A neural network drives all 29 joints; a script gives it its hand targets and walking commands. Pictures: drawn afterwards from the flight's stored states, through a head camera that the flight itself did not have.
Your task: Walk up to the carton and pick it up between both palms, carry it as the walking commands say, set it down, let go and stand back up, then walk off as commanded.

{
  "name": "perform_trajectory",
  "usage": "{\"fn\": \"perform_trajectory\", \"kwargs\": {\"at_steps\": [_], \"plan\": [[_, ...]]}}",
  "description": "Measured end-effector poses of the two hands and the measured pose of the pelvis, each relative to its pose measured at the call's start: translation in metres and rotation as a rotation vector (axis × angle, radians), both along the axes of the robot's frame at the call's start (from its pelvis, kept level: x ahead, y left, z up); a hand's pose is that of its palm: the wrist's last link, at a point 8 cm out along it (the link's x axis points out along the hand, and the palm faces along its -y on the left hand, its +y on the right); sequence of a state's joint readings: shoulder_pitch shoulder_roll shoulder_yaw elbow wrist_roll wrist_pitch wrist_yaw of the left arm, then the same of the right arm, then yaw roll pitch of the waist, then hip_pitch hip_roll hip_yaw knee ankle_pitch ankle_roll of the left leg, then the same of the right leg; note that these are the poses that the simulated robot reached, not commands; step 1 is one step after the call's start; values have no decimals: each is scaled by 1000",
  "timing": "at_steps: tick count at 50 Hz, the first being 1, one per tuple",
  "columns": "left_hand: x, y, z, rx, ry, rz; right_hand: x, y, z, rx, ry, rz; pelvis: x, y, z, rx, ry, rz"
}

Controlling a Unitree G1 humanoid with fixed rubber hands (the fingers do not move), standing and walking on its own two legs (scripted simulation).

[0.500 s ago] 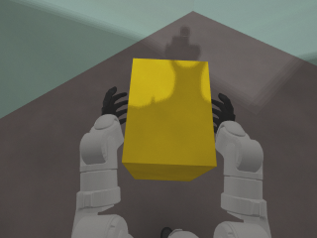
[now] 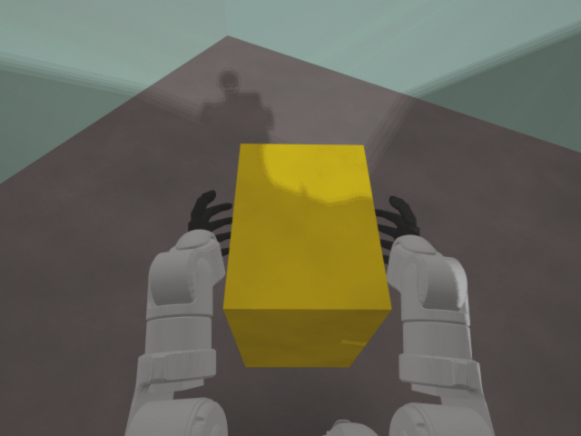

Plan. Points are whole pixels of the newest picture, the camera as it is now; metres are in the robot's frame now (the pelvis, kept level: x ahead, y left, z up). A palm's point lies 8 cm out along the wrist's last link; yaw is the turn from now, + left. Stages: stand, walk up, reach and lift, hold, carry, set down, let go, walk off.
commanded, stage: carry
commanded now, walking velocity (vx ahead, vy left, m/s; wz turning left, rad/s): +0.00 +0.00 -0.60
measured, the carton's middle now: (299, 265) +0.35 +0.00 +0.00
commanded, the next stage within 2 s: none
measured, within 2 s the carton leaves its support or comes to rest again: neither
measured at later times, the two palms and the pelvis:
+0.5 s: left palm (369, 225) +0.35 -0.08 +0.11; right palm out of the picture +0.26 -0.33 +0.10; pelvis -0.01 -0.10 +0.00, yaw -19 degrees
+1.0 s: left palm (465, 240) +0.31 -0.18 +0.14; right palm out of the picture +0.17 -0.41 +0.16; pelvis -0.05 -0.13 +0.04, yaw -33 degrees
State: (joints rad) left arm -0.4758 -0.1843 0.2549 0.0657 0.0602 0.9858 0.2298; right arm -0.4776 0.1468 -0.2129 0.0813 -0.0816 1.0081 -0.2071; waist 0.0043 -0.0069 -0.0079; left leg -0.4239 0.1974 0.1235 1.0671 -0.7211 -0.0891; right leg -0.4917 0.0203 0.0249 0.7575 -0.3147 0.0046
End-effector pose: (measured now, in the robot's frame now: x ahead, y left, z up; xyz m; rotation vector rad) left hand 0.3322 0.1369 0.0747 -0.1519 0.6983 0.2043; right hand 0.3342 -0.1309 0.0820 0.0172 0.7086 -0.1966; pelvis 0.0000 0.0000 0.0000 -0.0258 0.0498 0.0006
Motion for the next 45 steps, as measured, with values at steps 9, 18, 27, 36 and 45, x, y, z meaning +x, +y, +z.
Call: {"fn": "perform_trajectory", "kwargs": {"at_steps": [9,18,27,36,45], "plan": [[8,-47,0,-60,-42,-96,-27,-42,4,40,-49,-128,-16,-7,12,-2,-17,-113],[27,-125,53,-82,-138,-212,-40,-114,55,15,-150,-241,-2,-48,24,-27,35,-271],[11,-235,21,23,-35,-371,-92,-213,4,65,-43,-382,-15,-99,6,23,7,-348],[-5,-266,13,-44,-43,-419,-123,-236,6,59,-64,-450,-40,-104,16,29,10,-391],[-10,-281,58,-92,-109,-461,-139,-246,57,11,-131,-489,-39,-114,34,-65,-20,-502]]}}
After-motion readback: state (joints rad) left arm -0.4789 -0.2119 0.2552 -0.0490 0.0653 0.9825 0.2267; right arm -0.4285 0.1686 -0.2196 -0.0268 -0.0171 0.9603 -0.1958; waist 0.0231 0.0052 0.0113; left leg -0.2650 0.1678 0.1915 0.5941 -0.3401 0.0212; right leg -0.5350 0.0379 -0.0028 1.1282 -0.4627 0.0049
